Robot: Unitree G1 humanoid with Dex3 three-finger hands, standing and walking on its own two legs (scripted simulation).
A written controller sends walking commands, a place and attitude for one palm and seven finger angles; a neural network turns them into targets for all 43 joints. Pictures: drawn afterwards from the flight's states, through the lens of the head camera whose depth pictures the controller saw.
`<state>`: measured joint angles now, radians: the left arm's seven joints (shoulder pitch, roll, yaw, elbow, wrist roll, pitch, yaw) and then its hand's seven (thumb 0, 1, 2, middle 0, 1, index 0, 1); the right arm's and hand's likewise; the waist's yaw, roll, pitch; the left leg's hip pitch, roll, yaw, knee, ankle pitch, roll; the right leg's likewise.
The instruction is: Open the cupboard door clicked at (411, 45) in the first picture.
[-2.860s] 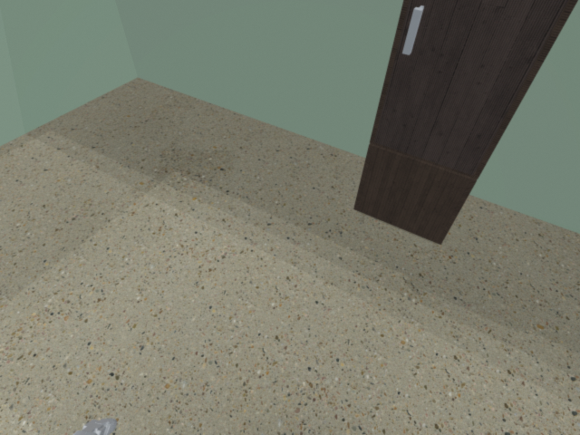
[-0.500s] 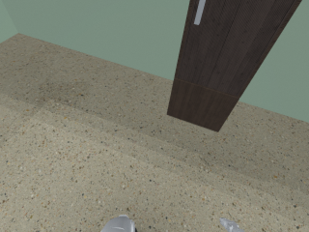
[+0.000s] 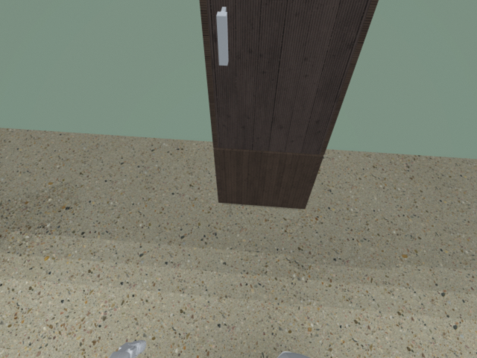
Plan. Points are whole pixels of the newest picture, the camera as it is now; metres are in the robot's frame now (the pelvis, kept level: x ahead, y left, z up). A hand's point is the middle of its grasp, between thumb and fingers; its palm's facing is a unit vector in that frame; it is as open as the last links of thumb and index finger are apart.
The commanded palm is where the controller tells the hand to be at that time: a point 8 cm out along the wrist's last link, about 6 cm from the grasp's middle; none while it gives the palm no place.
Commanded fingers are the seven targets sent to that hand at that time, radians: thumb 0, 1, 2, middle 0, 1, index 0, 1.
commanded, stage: take the last steps up to it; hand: left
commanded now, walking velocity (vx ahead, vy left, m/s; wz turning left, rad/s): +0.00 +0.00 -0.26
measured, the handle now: (223, 36) +0.83 +0.04 +0.11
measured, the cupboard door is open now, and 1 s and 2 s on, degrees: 0 0 0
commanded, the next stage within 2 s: come to a stop and stand still in 0.84 s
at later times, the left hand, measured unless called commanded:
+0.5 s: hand out of the picture +0.14 +0.22 -0.16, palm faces -0.06 -0.99 -0.15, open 7.4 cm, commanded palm none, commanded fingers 0.00 0.90 0.90 -0.20 -0.30 -0.20 -0.30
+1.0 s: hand (194, 260) +0.34 +0.10 -0.15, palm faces -0.12 -0.97 -0.23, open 7.2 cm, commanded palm none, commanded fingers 0.00 0.90 0.90 -0.20 -0.30 -0.20 -0.30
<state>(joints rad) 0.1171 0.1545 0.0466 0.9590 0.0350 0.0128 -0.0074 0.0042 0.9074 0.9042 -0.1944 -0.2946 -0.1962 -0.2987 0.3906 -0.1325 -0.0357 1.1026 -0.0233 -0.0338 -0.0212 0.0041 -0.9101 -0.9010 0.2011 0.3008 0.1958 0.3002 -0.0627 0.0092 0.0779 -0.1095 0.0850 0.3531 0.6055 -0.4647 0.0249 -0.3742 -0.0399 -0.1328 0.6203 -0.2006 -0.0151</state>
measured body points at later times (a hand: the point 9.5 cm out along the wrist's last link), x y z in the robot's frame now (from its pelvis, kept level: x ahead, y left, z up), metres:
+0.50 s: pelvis +0.09 +0.03 +0.02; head +0.09 +0.07 +0.47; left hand +0.14 +0.27 -0.15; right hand +0.07 -0.20 -0.12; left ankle +0.06 +0.14 -0.72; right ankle +0.07 -0.11 -0.64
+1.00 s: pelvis +0.23 -0.07 +0.01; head +0.25 -0.08 +0.46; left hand +0.34 +0.15 -0.13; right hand +0.19 -0.29 -0.15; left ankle +0.23 +0.06 -0.65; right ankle +0.26 -0.15 -0.72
